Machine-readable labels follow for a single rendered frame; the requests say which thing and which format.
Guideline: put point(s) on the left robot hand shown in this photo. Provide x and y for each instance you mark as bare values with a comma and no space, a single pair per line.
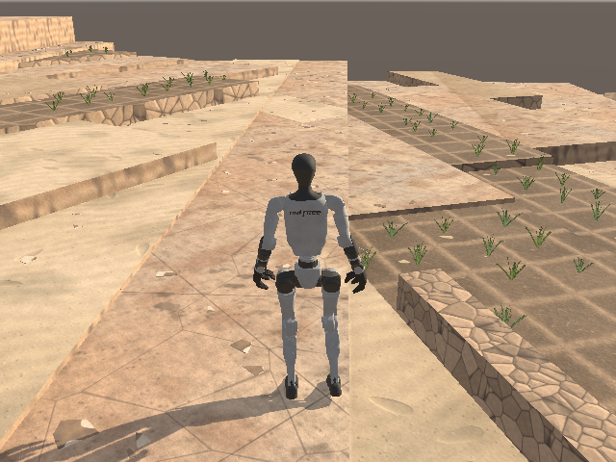
267,274

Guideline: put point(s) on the right robot forearm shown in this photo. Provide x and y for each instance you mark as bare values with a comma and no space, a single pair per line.
354,257

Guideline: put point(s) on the robot torso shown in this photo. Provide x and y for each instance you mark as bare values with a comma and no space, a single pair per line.
306,230

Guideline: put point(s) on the left robot foot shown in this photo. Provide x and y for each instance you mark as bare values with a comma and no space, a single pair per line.
291,391

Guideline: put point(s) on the right robot hand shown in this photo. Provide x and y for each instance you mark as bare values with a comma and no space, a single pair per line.
361,278

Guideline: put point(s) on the left robot upper arm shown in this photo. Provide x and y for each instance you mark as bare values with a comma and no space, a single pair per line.
275,206

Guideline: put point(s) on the left robot forearm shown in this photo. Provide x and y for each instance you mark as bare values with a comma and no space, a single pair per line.
262,258

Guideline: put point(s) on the right robot upper arm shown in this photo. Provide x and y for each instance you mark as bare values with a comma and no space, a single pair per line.
336,204

